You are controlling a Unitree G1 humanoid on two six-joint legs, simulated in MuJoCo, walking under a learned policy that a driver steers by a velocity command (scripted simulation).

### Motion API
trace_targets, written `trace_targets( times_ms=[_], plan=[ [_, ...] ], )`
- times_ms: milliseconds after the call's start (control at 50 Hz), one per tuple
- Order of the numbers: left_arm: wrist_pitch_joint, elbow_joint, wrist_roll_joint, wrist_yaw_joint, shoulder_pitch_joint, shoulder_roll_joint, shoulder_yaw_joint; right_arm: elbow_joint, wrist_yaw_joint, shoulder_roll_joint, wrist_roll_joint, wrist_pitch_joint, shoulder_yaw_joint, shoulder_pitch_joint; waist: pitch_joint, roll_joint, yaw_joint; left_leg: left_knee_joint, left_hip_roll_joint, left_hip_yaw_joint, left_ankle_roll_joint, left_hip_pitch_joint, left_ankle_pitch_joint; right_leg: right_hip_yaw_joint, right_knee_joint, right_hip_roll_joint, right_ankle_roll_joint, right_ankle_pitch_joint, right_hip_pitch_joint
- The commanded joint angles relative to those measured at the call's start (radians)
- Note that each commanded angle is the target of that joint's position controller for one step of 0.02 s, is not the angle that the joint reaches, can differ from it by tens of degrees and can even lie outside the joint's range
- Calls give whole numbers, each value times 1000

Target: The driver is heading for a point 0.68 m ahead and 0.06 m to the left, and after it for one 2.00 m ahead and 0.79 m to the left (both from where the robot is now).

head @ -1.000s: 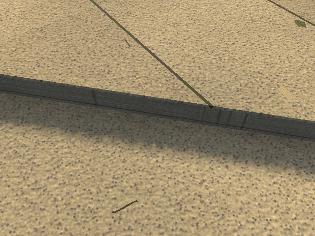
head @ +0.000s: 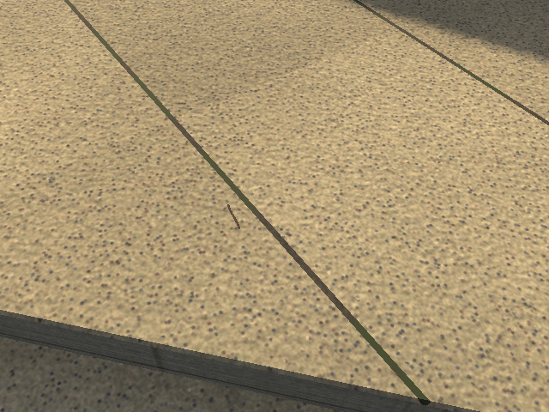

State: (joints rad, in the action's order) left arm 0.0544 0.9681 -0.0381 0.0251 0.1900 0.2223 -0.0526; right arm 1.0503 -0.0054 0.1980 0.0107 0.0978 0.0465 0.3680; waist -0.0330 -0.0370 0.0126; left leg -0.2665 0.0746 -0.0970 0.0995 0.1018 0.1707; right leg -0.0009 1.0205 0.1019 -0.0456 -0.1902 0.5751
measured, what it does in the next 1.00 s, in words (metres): climbs: right foot, then left foot 0.15 m higher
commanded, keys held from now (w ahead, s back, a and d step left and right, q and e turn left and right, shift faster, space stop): w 0.82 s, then w+q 0.18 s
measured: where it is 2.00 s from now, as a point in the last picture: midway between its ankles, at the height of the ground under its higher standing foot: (215, 187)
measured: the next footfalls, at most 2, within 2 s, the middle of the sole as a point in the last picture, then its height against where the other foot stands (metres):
right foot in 0.28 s outside the picture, level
left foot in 0.88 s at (232, 303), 0.15 m higher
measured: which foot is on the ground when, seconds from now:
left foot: down 0.00-0.28, up 0.30-0.86, down 0.88-1.00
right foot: up 0.00-0.26, down 0.28-0.88, up 0.90-1.00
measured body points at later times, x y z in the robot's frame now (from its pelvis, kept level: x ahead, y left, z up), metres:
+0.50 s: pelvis +0.25 -0.05 +0.00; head +0.27 -0.06 +0.45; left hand +0.22 +0.20 -0.15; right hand +0.32 -0.28 -0.15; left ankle +0.25 +0.09 -0.63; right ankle +0.25 -0.11 -0.75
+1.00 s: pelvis +0.57 +0.05 +0.05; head +0.60 +0.05 +0.50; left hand +0.60 +0.31 -0.09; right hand +0.72 -0.17 -0.08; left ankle +0.67 +0.10 -0.60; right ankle +0.39 -0.10 -0.50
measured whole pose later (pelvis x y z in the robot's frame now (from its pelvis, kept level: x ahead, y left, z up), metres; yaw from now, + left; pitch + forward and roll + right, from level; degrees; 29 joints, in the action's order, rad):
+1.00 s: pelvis +0.57 +0.05 +0.05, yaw +3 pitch +2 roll +1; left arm 0.09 0.93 -0.02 0.02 0.31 0.22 -0.05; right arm 0.85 -0.02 0.19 0.01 0.02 0.03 0.14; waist -0.02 0.00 -0.01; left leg -1.08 0.05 -0.16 0.14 0.73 0.38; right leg 0.07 1.48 0.01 -0.05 -0.15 0.36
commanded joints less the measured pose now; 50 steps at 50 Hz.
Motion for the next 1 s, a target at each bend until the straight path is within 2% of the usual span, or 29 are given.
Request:
trace_targets(
  times_ms=[20,160,220,260,280,300,320,340,360,400,460,560,580,600,680,720,760,780,800,820,840,860,880,900,920,940,960,980,1000],
  plan=[
    [-6,-48,4,5,-28,33,-1,-35,3,107,-1,16,10,31,-41,98,-14,151,-256,169,97,10,-288,-30,-106,16,26,93,64],
    [8,-113,18,-4,-215,22,17,-1,14,119,7,14,7,122,-57,110,35,98,-272,125,88,-140,-464,-75,-404,-42,8,142,13],
    [17,-75,14,-25,-79,32,9,4,24,118,15,12,8,105,-4,130,-24,-66,-287,98,83,-151,-745,-101,-422,-100,-42,15,-167],
    [36,13,-3,-40,172,65,-15,-7,21,136,4,8,12,60,92,78,-133,-380,-228,64,53,-73,-761,-112,-566,-140,-78,71,-451],
    [45,43,-24,-51,331,160,-42,-41,18,106,-8,11,1,53,189,-14,-181,-669,-173,32,23,132,-422,112,-591,66,-129,96,-684],
    [39,41,-27,-43,340,255,-63,-50,12,-5,-32,5,-16,186,256,-230,-91,-1021,6,11,-16,441,361,575,-697,350,-291,221,-842],
    [26,31,18,-31,258,198,-59,-40,13,82,6,-9,7,126,210,-46,-81,-1081,-61,146,0,497,313,583,-737,303,-287,5,-732],
    [25,8,26,-26,150,122,-38,-65,5,79,17,-10,11,37,74,-24,-50,-1074,-100,140,1,546,229,458,-775,260,-257,-117,-596],
    [27,8,22,-21,115,61,-21,-78,-1,75,19,-8,13,-6,7,3,-33,-1038,-129,134,-1,539,167,377,-825,211,-221,-120,-500],
    [37,28,25,-34,117,10,-2,-75,-15,49,31,-26,14,6,-26,-25,15,-972,-163,127,-21,472,87,238,-870,128,-161,-28,-394],
    [54,67,22,-35,221,49,-9,-69,-24,10,35,-53,11,13,4,-14,28,-1079,-146,72,-56,531,77,164,-839,116,-188,212,-407],
    [53,99,18,-45,358,50,-2,-158,-23,16,40,-74,15,-198,-38,-16,-25,-1193,-187,55,-90,871,44,183,-863,122,-209,89,-528],
    [53,119,7,-44,425,40,-1,-170,-11,-20,30,-81,7,-225,-33,-66,-50,-1428,-160,21,-88,989,139,224,-855,152,-255,65,-574],
    [53,122,6,-46,438,43,1,-206,-1,-25,29,-83,2,-270,-58,-43,-47,-1541,-176,52,-83,1124,196,243,-859,179,-270,-25,-601],
    [66,147,-5,-47,477,39,14,-371,26,-63,33,-78,-34,-500,-146,-23,-70,-1806,-177,62,-28,1508,390,255,-860,211,-230,-150,-666],
    [70,164,-6,-52,472,57,19,-459,29,-81,20,-66,-62,-582,-158,-13,-65,-1741,-187,51,4,1559,445,196,-897,205,-180,-112,-662],
    [52,190,19,-66,463,43,33,-559,15,-96,16,-59,-93,-676,-172,-23,-70,-1480,-212,6,16,1416,460,109,-1005,145,-140,-23,-560],
    [35,170,37,-76,423,40,37,-553,-7,-106,22,-70,-103,-585,-111,11,-25,-1258,-224,-18,37,1094,302,29,-1100,135,-147,170,-441],
    [27,168,57,-73,405,32,42,-542,-10,-109,6,-81,-106,-522,-56,-11,-18,-1136,-186,-77,59,825,197,-24,-1141,110,-150,376,-369],
    [36,120,66,-60,353,55,48,-496,-11,-88,-4,-86,-92,-402,42,-13,31,-1083,-116,-127,76,561,151,-89,-1031,99,-151,915,-355],
    [45,93,68,-48,331,162,25,-448,-8,-25,-8,-85,-65,-251,172,-57,111,-1020,-55,-141,74,370,164,-96,-836,121,-154,1332,-421],
    [49,80,71,-39,325,243,-5,-403,-6,23,-5,-82,-41,-102,304,-110,171,-931,-9,-128,76,248,176,-76,-632,143,-134,1537,-544],
    [47,76,81,-23,300,289,-29,-374,-6,72,5,-77,-21,1,378,-145,243,-748,8,-51,98,144,185,-81,-372,136,-95,1554,-621],
    [54,65,87,-6,377,201,-23,-322,-9,159,23,-74,8,50,423,-44,193,-567,-116,324,149,-1,348,-26,-36,40,-52,1071,-448],
    [61,-2,59,26,392,65,-12,-259,0,294,-4,-88,50,73,463,331,118,-155,-380,973,239,-133,173,26,441,-230,30,-40,-131],
    [62,-21,12,26,398,43,-16,-271,-2,270,-11,-87,59,-48,463,202,38,-54,-397,1134,190,-78,212,174,692,-170,9,8,-40],
    [51,-74,11,15,318,27,-15,-244,-10,204,-15,-75,47,-138,311,100,-20,-68,-352,1002,169,86,331,111,752,-130,3,61,-3],
    [47,-117,-5,-3,240,-5,-4,-198,-12,122,-3,-58,32,-164,140,4,-48,-116,-311,826,131,236,330,86,731,-89,-17,70,74],
    [40,-154,-11,-18,176,-36,10,-159,-14,37,14,-47,14,-157,67,2,-57,-167,-266,694,129,332,279,84,772,-69,-43,60,138]
  ],
)
Velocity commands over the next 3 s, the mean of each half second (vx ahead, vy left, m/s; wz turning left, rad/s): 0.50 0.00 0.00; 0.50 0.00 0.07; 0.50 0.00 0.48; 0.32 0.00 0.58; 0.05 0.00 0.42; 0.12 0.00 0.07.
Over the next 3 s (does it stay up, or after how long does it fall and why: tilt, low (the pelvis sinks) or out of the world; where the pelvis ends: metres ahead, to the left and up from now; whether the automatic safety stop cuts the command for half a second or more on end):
stays up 1.17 0.22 0.13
